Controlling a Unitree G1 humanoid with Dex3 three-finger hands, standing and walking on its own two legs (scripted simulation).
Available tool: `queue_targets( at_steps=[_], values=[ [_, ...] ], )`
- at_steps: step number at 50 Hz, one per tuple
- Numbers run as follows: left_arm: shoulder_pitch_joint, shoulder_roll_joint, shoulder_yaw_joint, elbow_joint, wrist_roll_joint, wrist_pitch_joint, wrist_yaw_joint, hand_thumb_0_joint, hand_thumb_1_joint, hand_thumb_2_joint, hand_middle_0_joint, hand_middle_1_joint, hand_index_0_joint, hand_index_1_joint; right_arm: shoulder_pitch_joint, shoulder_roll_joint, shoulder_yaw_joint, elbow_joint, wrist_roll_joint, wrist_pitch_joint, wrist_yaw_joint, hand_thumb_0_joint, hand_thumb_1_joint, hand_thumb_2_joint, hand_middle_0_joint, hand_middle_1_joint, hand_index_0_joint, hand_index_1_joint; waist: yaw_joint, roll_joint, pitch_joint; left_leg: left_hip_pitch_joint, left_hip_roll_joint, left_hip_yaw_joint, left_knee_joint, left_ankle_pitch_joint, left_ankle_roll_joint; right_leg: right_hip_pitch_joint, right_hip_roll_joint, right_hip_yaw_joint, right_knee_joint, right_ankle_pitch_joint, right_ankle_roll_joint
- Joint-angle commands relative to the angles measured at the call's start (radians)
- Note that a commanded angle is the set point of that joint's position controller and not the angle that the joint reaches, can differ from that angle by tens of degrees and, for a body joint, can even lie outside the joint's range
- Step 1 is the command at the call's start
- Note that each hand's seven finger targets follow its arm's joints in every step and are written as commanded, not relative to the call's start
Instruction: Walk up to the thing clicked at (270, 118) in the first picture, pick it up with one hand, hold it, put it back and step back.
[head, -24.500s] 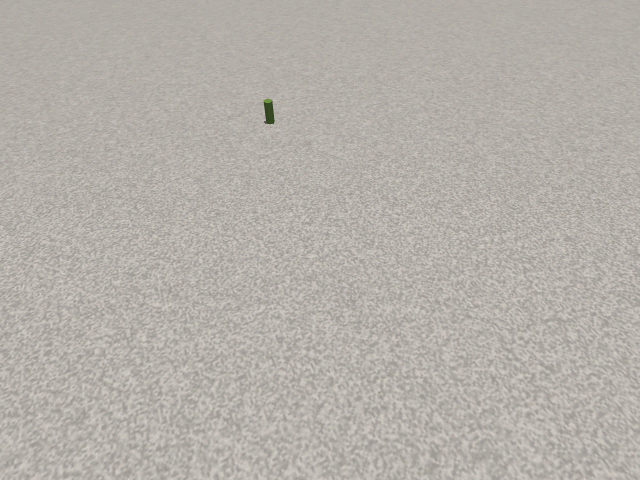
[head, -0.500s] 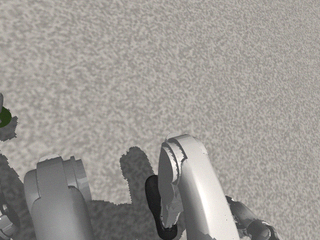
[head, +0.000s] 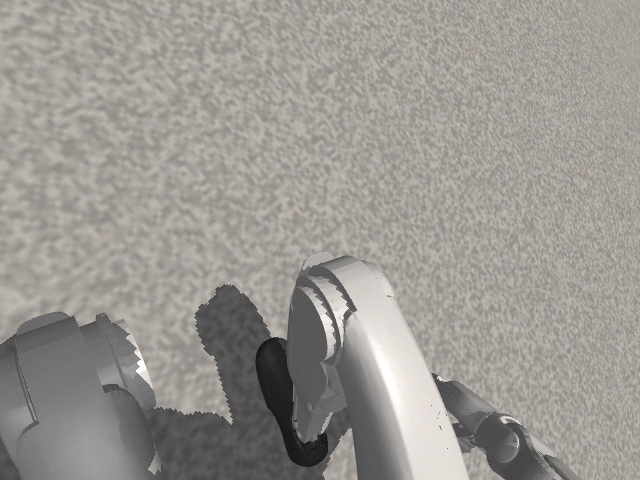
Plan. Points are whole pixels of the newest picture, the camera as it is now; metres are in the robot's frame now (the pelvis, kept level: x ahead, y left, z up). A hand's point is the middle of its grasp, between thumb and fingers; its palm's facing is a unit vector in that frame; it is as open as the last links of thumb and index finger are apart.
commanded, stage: lower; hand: left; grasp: from the side
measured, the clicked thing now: out of the picture +0.44 +0.34 -0.19
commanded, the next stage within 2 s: loosen in 0.70 s
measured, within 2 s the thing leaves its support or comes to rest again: rests again in 0.46 s
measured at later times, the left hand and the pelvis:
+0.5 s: hand out of the picture +0.44 +0.33 -0.18, palm faces +0.46 -0.89 -0.04, open 7.1 cm; pelvis +0.00 +0.01 +0.00, yaw -2 degrees
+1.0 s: hand out of the picture +0.44 +0.33 -0.18, palm faces +0.48 -0.88 -0.01, open 7.2 cm; pelvis -0.01 +0.01 +0.00, yaw -3 degrees
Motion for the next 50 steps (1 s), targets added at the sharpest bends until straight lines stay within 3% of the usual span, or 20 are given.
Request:
queue_targets(
  at_steps=[1, 3, 11, 13, 16, 19, 25, 32, 36, 37, 40, 41, 45, 50],
  values=[
    [-0.244, 0.286, 0.022, -0.165, -0.011, -0.109, 0.021, 0.0, 0.334, 1.198, -1.228, -1.351, -1.255, -1.334, 0.072, -0.335, -0.084, -0.015, -0.018, 0.011, -0.023, 0.0, -0.906, -0.901, 0.2, 0.3, 0.2, 0.3, -0.074, 0.524, -0.645, 0.405, 0.061, 0.094, -0.281, 0.187, 0.019, 0.337, 0.025, -0.099, -0.188, 0.236, -0.067],
    [-0.251, 0.277, 0.005, -0.146, -0.002, -0.115, 0.024, 0.0, 0.341, 1.216, -1.237, -1.371, -1.266, -1.353, 0.058, -0.338, -0.078, -0.017, -0.023, 0.01, -0.024, 0.0, -0.904, -0.9, 0.2, 0.3, 0.2, 0.3, -0.092, 0.527, -0.614, 0.409, 0.065, 0.087, -0.286, 0.174, 0.019, 0.317, 0.025, -0.107, -0.184, 0.226, -0.065],
    [-0.228, 0.311, 0.01, -0.09, 0.0, -0.134, 0.042, 0.0, 0.285, 1.196, -1.245, -1.362, -1.273, -1.345, 0.015, -0.353, -0.057, -0.039, -0.033, 0.009, -0.025, 0.0, -0.906, -0.9, 0.2, 0.3, 0.2, 0.3, -0.085, 0.525, -0.583, 0.4, 0.069, 0.082, -0.287, 0.116, 0.019, 0.307, 0.034, -0.122, -0.187, 0.183, -0.065],
    [-0.222, 0.297, 0.013, -0.086, -0.012, -0.142, 0.042, 0.0, 0.301, 1.202, -1.24, -1.359, -1.268, -1.343, 0.018, -0.355, -0.051, -0.043, -0.037, 0.009, -0.026, 0.0, -0.904, -0.9, 0.2, 0.3, 0.2, 0.3, -0.093, 0.51, -0.597, 0.407, 0.068, 0.075, -0.282, 0.138, 0.018, 0.327, 0.036, -0.13, -0.188, 0.206, -0.061],
    [-0.205, 0.297, -0.004, -0.065, -0.002, -0.144, 0.044, 0.0, 0.318, 1.209, -1.247, -1.366, -1.274, -1.35, 0.011, -0.354, -0.043, -0.042, -0.04, 0.009, -0.027, 0.0, -0.901, -0.899, 0.2, 0.3, 0.2, 0.3, -0.091, 0.529, -0.585, 0.424, 0.071, 0.07, -0.283, 0.181, 0.014, 0.332, 0.038, -0.133, -0.178, 0.238, -0.063],
    [-0.23, 0.297, -0.023, -0.078, 0.003, -0.151, 0.042, 0.0, 0.353, 1.219, -1.257, -1.373, -1.283, -1.357, 0.0, -0.361, -0.042, -0.041, -0.041, 0.011, -0.029, 0.0, -0.897, -0.898, 0.2, 0.3, 0.2, 0.3, -0.107, 0.537, -0.563, 0.434, 0.075, 0.059, -0.286, 0.188, 0.011, 0.312, 0.037, -0.141, -0.173, 0.246, -0.062],
    [-0.225, 0.315, 0.0, -0.078, -0.001, -0.164, 0.067, 0.0, 0.345, 1.215, -1.241, -1.357, -1.267, -1.342, -0.002, -0.367, -0.034, -0.04, -0.05, 0.014, -0.027, 0.0, -0.896, -0.898, 0.2, 0.3, 0.2, 0.3, -0.105, 0.556, -0.578, 0.461, 0.079, 0.049, -0.281, 0.229, 0.007, 0.336, 0.04, -0.145, -0.168, 0.273, -0.062],
    [-0.224, 0.335, -0.014, -0.074, 0.009, -0.17, 0.068, 0.0, 0.362, 1.244, -1.25, -1.367, -1.27, -1.357, -0.02, -0.362, -0.021, -0.056, -0.054, 0.019, -0.031, 0.0, -0.896, -0.9, 0.2, 0.3, 0.2, 0.3, -0.11, 0.527, -0.556, 0.416, 0.079, 0.058, -0.269, 0.175, 0.016, 0.343, 0.044, -0.142, -0.189, 0.242, -0.059],
    [-0.211, 0.315, -0.023, -0.05, 0.001, -0.169, 0.066, 0.0, 0.352, 1.224, -1.253, -1.359, -1.275, -1.347, -0.031, -0.367, -0.02, -0.061, -0.055, 0.019, -0.032, 0.0, -0.899, -0.899, 0.2, 0.3, 0.2, 0.3, -0.114, 0.508, -0.539, 0.403, 0.08, 0.054, -0.269, 0.152, 0.019, 0.332, 0.048, -0.149, -0.19, 0.225, -0.058],
    [-0.188, 0.314, -0.005, -0.046, -0.006, -0.167, 0.069, 0.0, 0.344, 1.226, -1.251, -1.362, -1.273, -1.35, -0.024, -0.365, -0.02, -0.063, -0.055, 0.017, -0.031, 0.0, -0.897, -0.899, 0.2, 0.3, 0.2, 0.3, -0.103, 0.505, -0.56, 0.42, 0.08, 0.054, -0.269, 0.175, 0.017, 0.353, 0.05, -0.148, -0.19, 0.241, -0.059],
    [-0.196, 0.308, -0.021, -0.028, -0.008, -0.168, 0.071, 0.0, 0.34, 1.215, -1.246, -1.351, -1.269, -1.338, -0.036, -0.369, -0.014, -0.067, -0.054, 0.017, -0.032, 0.0, -0.899, -0.899, 0.2, 0.3, 0.2, 0.3, -0.112, 0.502, -0.538, 0.413, 0.081, 0.043, -0.275, 0.16, 0.016, 0.333, 0.052, -0.159, -0.186, 0.227, -0.059],
    [-0.19, 0.302, -0.022, -0.023, -0.012, -0.17, 0.073, 0.0, 0.321, 1.135, -1.293, -1.328, -1.32, -1.31, -0.038, -0.367, -0.014, -0.07, -0.053, 0.017, -0.031, 0.0, -0.901, -0.894, 0.2, 0.3, 0.2, 0.3, -0.112, 0.495, -0.532, 0.405, 0.08, 0.045, -0.271, 0.156, 0.018, 0.332, 0.052, -0.158, -0.189, 0.228, -0.059],
    [-0.207, 0.307, -0.021, -0.032, -0.025, -0.179, 0.069, 0.0, 0.168, 0.818, -1.137, -1.086, -1.172, -1.054, -0.039, -0.367, -0.007, -0.07, -0.052, 0.014, -0.031, 0.0, -0.912, -0.891, 0.201, 0.3, 0.2, 0.3, -0.117, 0.499, -0.527, 0.401, 0.081, 0.041, -0.271, 0.157, 0.019, 0.336, 0.054, -0.162, -0.189, 0.232, -0.058],
    [-0.211, 0.311, -0.04, -0.038, -0.008, -0.186, 0.067, 0.0, -0.006, 0.628, -1.001, -0.911, -1.034, -0.878, -0.044, -0.37, -0.007, -0.073, -0.054, 0.02, -0.033, 0.0, -0.916, -0.891, 0.201, 0.3, 0.2, 0.3, -0.119, 0.515, -0.512, 0.412, 0.084, 0.035, -0.279, 0.151, 0.014, 0.317, 0.054, -0.165, -0.183, 0.224, -0.061]
  ],
)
